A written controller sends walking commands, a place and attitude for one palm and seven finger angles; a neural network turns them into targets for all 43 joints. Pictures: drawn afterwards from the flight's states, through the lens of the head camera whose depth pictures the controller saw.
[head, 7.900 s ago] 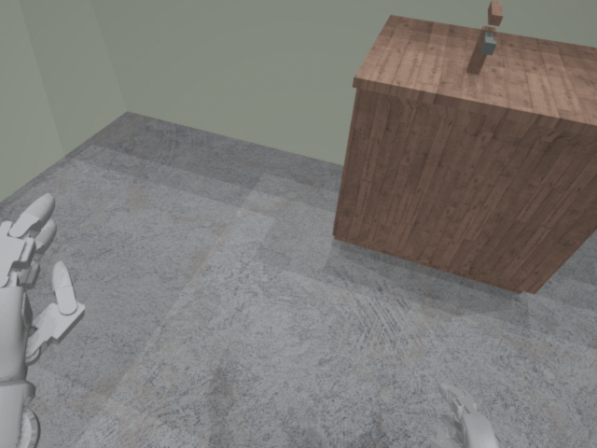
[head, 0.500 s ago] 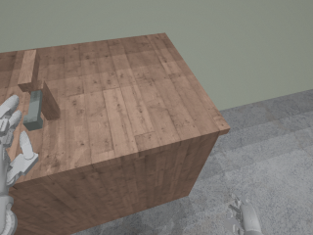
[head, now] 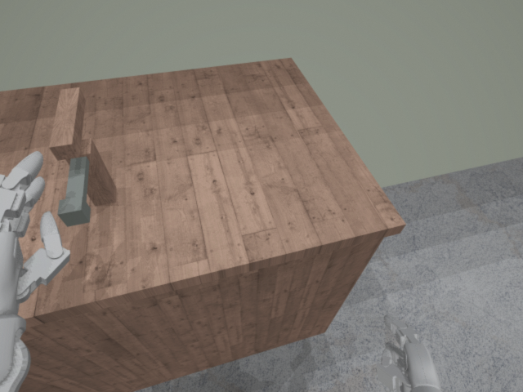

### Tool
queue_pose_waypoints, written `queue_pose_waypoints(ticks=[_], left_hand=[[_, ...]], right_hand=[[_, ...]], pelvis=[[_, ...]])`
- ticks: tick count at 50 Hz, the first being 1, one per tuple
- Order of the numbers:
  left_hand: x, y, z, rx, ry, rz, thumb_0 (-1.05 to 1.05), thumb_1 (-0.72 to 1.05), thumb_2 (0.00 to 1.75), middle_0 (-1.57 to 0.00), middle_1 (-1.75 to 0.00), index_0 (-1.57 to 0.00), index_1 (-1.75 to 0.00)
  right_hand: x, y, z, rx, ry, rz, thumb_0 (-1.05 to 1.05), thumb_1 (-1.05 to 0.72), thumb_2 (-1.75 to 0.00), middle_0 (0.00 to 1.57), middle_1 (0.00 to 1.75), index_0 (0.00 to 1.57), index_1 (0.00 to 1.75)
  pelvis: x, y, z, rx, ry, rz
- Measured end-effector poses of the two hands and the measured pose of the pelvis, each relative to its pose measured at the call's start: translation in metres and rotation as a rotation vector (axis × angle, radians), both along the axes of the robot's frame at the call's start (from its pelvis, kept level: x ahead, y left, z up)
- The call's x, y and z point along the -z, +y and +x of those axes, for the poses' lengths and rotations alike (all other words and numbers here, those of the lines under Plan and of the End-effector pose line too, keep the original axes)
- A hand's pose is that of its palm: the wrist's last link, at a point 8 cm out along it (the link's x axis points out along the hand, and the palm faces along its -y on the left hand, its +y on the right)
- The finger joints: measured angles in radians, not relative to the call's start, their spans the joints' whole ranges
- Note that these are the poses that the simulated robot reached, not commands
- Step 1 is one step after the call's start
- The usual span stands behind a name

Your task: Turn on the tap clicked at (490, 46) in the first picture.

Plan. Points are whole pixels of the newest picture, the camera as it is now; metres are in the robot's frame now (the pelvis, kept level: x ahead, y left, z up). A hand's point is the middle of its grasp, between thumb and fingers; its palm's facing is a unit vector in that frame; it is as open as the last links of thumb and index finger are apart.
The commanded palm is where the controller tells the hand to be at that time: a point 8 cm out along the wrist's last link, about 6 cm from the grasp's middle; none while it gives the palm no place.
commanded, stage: look again from close up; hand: left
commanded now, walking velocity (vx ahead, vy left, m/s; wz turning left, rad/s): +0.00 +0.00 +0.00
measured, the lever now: (74, 211) +0.30 +0.29 +0.13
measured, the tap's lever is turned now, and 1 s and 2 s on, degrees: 0 0 0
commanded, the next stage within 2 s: shuffle to correct the standing spot in 0.30 s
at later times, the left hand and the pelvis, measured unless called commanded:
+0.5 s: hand (78, 244) +0.24 +0.24 +0.15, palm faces +0.35 -0.84 -0.41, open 7.4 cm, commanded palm +0.17 +0.27 +0.17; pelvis +0.00 +0.00 +0.00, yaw -2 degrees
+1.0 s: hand (77, 314) +0.16 +0.20 +0.16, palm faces +0.28 -0.87 -0.41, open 7.4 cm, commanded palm +0.10 +0.25 +0.17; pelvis -0.07 -0.02 -0.02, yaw -3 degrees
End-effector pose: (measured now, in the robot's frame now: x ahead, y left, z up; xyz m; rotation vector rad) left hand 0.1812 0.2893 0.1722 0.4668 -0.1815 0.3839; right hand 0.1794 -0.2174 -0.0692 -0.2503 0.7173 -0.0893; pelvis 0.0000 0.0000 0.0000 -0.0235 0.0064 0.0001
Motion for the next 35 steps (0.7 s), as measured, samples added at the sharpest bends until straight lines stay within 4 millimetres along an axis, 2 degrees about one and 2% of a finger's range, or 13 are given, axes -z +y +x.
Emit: queue_pose_waypoints(ticks=[3, 5, 7, 10, 12, 15, 19, 24, 29, 35], left_hand=[[-0.027, 0.03, 0.02, -0.033, -0.131, 0.132, 0.01, 0.88, 0.9, -0.22, -0.3, -0.21, -0.31], [-0.035, 0.035, 0.027, -0.051, -0.184, 0.117, 0.01, 0.88, 0.9, -0.21, -0.3, -0.21, -0.31], [-0.03, 0.021, 0.029, -0.008, -0.179, 0.084, 0.01, 0.89, 0.9, -0.21, -0.3, -0.2, -0.3], [-0.007, -0.015, 0.025, 0.127, -0.08, 0.041, 0.01, 0.9, 0.9, -0.2, -0.3, -0.2, -0.3], [0.009, -0.03, 0.021, 0.197, -0.002, 0.024, 0.01, 0.89, 0.9, -0.2, -0.3, -0.2, -0.3], [0.013, -0.032, 0.018, 0.22, 0.011, 0.033, 0.01, 0.89, 0.9, -0.2, -0.3, -0.21, -0.31], [0.006, -0.015, 0.019, 0.156, -0.024, 0.068, 0.01, 0.88, 0.9, -0.21, -0.3, -0.22, -0.31], [0.003, -0.004, 0.018, 0.087, -0.052, 0.044, 0.01, 0.88, 0.9, -0.21, -0.3, -0.21, -0.31], [0.007, -0.014, 0.013, 0.119, -0.055, 0.009, 0.01, 0.89, 0.9, -0.21, -0.3, -0.21, -0.3], [0.006, -0.023, 0.0, 0.152, -0.055, 0.034, 0.01, 0.89, 0.9, -0.21, -0.3, -0.21, -0.3]], right_hand=[[0.007, -0.003, -0.006, -0.049, 0.034, -0.001, 0.01, -0.91, -0.9, 0.21, 0.3, 0.2, 0.3], [0.008, -0.006, -0.011, -0.049, 0.036, 0.023, 0.01, -0.91, -0.9, 0.21, 0.3, 0.2, 0.3], [0.007, -0.01, -0.017, -0.021, 0.014, 0.056, 0.02, -0.91, -0.9, 0.21, 0.3, 0.2, 0.3], [0.006, -0.015, -0.027, 0.028, -0.009, 0.069, 0.02, -0.91, -0.9, 0.21, 0.3, 0.2, 0.3], [0.007, -0.019, -0.035, 0.06, 0.001, 0.06, 0.02, -0.91, -0.9, 0.21, 0.3, 0.2, 0.3], [0.009, -0.022, -0.045, 0.084, 0.036, 0.036, 0.02, -0.91, -0.9, 0.21, 0.3, 0.2, 0.3], [0.014, -0.024, -0.051, 0.078, 0.078, 0.017, 0.02, -0.91, -0.9, 0.21, 0.3, 0.2, 0.3], [0.013, -0.022, -0.043, 0.058, 0.069, 0.012, 0.02, -0.91, -0.9, 0.21, 0.3, 0.2, 0.3], [0.004, -0.015, -0.026, 0.028, 0.006, 0.016, 0.02, -0.91, -0.9, 0.21, 0.3, 0.2, 0.3], [-0.006, -0.005, -0.011, -0.019, -0.08, 0.045, 0.02, -0.91, -0.9, 0.21, 0.3, 0.2, 0.3]], pelvis=[[0.004, -0.007, -0.011, -0.001, -0.003, 0.006], [0.005, -0.008, -0.014, 0.015, -0.007, 0.008], [0.005, -0.005, -0.014, 0.034, -0.008, 0.009], [0.005, -0.001, -0.011, 0.05, -0.009, 0.009], [0.006, -0.001, -0.008, 0.054, -0.01, 0.012], [0.006, -0.003, -0.006, 0.048, -0.013, 0.011], [0.006, -0.005, -0.004, 0.039, -0.014, 0.007], [0.005, -0.003, -0.001, 0.038, -0.015, 0.004], [0.005, -0.003, -0.006, 0.044, -0.014, 0.008], [0.008, -0.01, -0.021, 0.051, -0.014, 0.011]])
